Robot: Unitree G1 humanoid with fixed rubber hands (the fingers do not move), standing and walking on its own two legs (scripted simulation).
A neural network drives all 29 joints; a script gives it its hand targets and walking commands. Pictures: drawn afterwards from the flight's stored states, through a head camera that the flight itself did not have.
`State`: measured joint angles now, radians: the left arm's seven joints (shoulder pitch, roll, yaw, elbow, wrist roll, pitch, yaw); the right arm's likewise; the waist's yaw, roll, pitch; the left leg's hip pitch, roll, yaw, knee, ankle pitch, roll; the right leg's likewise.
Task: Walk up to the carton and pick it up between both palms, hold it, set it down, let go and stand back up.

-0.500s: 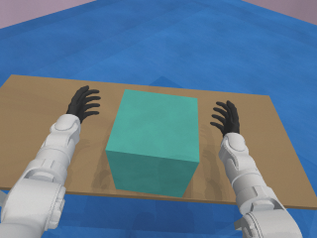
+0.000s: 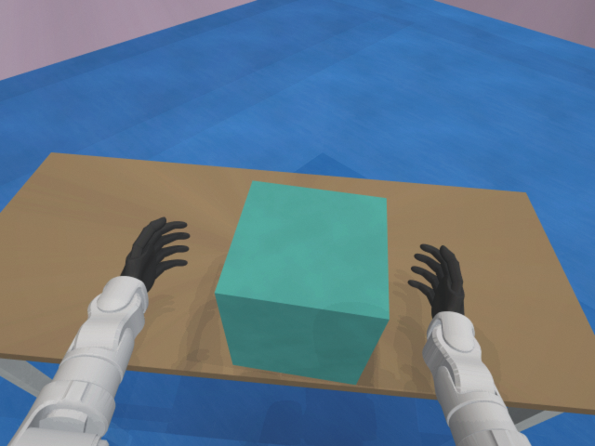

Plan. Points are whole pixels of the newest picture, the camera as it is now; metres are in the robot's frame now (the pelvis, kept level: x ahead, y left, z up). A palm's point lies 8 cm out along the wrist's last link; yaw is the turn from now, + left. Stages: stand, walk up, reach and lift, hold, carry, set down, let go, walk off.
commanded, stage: set down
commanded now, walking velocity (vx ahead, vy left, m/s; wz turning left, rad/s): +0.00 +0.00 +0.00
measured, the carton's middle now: (305, 285) +0.39 -0.03 -0.06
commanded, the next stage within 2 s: none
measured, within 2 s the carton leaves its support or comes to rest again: neither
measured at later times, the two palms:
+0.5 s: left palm (118, 341) +0.27 +0.23 +0.00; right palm (443, 359) +0.23 -0.20 -0.01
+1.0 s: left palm (105, 400) +0.20 +0.24 -0.03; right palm (438, 395) +0.19 -0.19 -0.03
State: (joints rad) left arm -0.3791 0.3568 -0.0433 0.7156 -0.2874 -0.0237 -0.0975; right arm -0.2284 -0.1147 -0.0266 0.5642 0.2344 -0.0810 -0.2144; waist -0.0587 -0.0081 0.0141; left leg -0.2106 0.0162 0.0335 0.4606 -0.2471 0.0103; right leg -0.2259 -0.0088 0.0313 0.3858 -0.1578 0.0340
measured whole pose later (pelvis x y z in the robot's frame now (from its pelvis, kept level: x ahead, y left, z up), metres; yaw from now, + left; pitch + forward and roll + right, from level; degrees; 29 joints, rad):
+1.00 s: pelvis -0.01 +0.00 -0.01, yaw +1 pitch -4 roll -1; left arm 0.10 0.37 -0.13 0.58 -0.34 -0.32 -0.09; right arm 0.16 -0.04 -0.03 0.54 0.16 -0.34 -0.18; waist -0.01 0.00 0.05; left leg -0.20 0.01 0.01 0.57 -0.30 0.01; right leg -0.21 -0.01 0.02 0.49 -0.22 0.03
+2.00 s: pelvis +0.02 -0.01 +0.00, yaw +1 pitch -6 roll -1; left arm 0.22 0.26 -0.05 0.54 -0.11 -0.02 -0.03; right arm 0.22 -0.11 -0.05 0.68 0.03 -0.26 -0.05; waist 0.02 -0.01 0.09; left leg -0.05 0.02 0.01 0.43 -0.27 -0.01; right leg -0.07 0.00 0.01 0.39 -0.21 0.02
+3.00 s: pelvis +0.02 -0.02 +0.00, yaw +0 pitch -5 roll +0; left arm 0.19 0.18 0.01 0.56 -0.02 0.13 0.02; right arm 0.19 -0.16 -0.05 0.74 -0.02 -0.19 0.01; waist 0.02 -0.01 0.09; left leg -0.04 0.04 0.03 0.39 -0.26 -0.02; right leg -0.08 0.01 0.02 0.38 -0.21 0.00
